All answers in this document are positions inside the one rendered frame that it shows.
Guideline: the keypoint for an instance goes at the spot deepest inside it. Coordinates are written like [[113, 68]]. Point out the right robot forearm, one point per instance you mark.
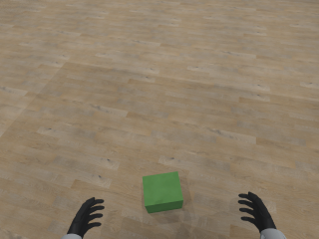
[[271, 233]]

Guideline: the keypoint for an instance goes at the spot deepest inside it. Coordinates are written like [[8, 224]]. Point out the carton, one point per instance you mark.
[[162, 192]]

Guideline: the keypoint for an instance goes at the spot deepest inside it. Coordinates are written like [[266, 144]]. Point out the robot right hand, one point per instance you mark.
[[262, 218]]

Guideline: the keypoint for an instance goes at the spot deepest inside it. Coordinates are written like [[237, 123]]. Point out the robot left hand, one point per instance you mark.
[[80, 224]]

